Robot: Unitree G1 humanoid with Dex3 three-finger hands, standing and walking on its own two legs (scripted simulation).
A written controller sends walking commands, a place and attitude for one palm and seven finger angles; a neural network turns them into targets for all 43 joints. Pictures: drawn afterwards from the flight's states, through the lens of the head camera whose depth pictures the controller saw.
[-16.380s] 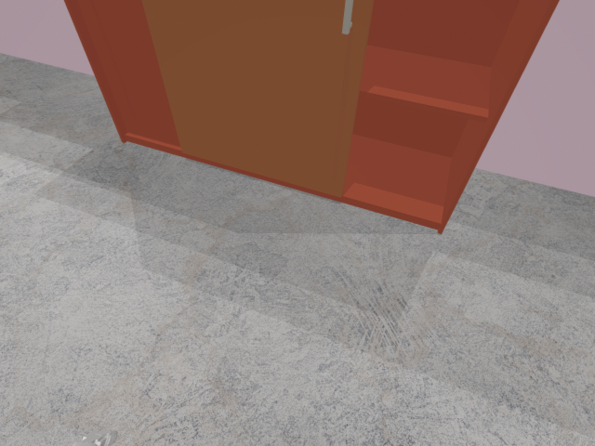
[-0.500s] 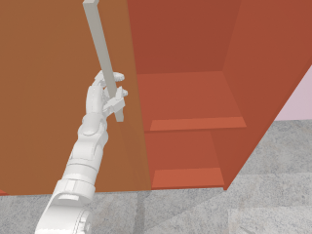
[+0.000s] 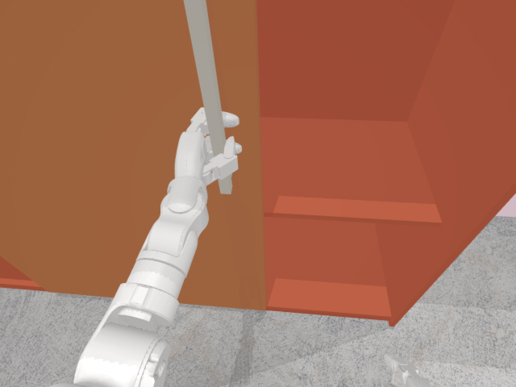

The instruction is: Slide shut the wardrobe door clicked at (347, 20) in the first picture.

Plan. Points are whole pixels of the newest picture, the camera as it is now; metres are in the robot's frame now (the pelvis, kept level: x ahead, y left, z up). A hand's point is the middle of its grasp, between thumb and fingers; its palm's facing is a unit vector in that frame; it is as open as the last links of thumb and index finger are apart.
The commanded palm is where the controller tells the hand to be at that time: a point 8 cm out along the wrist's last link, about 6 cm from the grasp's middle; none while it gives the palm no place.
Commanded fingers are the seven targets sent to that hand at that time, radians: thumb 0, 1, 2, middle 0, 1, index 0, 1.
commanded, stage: tug the door sideways, standing still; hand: left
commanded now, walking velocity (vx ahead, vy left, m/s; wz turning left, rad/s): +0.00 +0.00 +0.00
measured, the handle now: (217, 108) +0.47 +0.08 +0.20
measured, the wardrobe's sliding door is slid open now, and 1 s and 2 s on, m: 0.47 0.47 0.36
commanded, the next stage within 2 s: step sideways, sliding the door along in 0.48 s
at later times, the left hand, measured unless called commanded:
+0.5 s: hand (233, 160) +0.41 +0.05 +0.15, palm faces +0.00 -1.00 -0.04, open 5.7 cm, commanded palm +0.39 +0.05 +0.15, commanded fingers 0.00 0.90 0.90 -0.45 -1.40 -0.45 -1.40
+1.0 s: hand (233, 159) +0.42 +0.05 +0.15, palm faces +0.03 -0.99 -0.14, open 6.0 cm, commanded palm +0.40 +0.05 +0.14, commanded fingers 0.00 0.90 0.90 -0.45 -1.40 -0.45 -1.40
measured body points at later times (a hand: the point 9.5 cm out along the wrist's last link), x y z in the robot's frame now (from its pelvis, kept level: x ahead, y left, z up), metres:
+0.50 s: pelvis -0.02 +0.01 +0.00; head +0.01 -0.01 +0.45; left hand +0.41 +0.11 +0.15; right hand +0.07 -0.23 -0.13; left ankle -0.01 +0.13 -0.73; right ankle -0.06 -0.09 -0.73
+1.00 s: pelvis -0.03 -0.04 -0.01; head +0.03 -0.06 +0.43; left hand +0.41 +0.11 +0.16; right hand +0.09 -0.26 -0.15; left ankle -0.02 +0.11 -0.71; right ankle -0.05 -0.10 -0.73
